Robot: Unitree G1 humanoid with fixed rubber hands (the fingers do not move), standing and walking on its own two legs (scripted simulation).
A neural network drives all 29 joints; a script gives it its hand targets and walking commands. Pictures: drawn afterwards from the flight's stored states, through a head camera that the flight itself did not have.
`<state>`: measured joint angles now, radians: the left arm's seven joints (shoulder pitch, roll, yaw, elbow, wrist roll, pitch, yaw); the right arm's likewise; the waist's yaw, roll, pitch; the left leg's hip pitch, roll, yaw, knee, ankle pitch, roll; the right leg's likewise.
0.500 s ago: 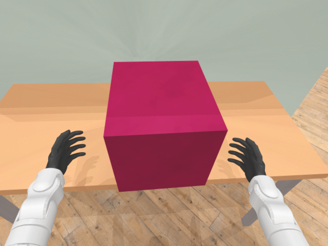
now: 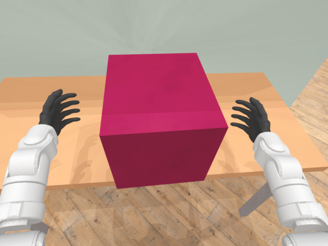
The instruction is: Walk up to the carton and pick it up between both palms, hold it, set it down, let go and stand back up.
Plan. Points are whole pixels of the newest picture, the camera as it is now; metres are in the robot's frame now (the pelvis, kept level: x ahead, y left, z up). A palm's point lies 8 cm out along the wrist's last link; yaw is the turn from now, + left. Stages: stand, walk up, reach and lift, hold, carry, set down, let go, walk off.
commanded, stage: reach and lift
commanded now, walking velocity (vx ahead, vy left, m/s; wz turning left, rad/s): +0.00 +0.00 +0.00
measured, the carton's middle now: (157, 119) +0.47 +0.03 +0.02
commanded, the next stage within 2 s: none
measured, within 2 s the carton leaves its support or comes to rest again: neither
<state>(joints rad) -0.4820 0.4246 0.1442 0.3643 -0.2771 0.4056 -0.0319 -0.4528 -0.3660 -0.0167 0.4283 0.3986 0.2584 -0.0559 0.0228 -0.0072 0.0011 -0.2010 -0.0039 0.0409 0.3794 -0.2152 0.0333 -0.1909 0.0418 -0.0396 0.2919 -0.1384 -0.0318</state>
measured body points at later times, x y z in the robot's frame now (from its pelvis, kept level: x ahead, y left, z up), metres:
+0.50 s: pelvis +0.00 -0.01 +0.00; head +0.03 +0.01 +0.45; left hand +0.42 +0.28 +0.16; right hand +0.44 -0.21 +0.16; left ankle -0.01 +0.09 -0.75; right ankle +0.01 -0.10 -0.75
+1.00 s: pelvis +0.00 -0.01 +0.00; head +0.04 +0.00 +0.45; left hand +0.46 +0.27 +0.19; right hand +0.48 -0.20 +0.18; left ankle -0.01 +0.09 -0.75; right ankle +0.01 -0.10 -0.75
